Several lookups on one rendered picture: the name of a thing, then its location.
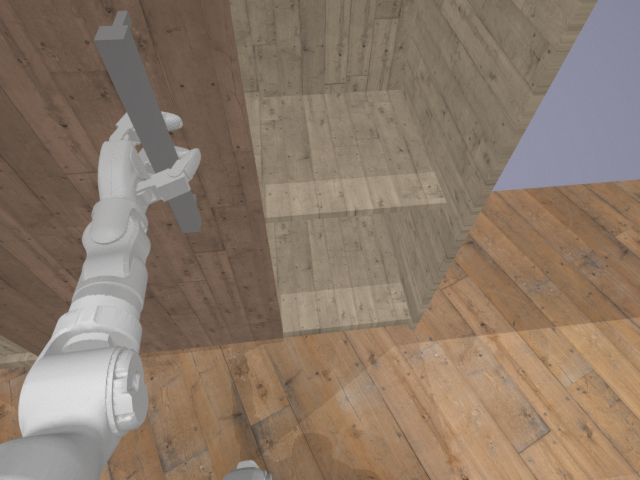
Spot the handle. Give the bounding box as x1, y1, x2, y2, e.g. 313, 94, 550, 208
94, 11, 201, 233

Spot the robot left hand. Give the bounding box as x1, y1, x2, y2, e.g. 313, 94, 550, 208
98, 111, 201, 213

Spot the robot left forearm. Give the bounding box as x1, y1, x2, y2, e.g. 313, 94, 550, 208
18, 198, 151, 436

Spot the left robot upper arm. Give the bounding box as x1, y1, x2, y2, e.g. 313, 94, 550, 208
0, 346, 149, 480

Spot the left robot shin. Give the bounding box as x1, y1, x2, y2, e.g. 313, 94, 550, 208
237, 460, 260, 469

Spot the wardrobe door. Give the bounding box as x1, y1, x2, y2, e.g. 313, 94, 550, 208
0, 335, 29, 355
0, 0, 283, 357

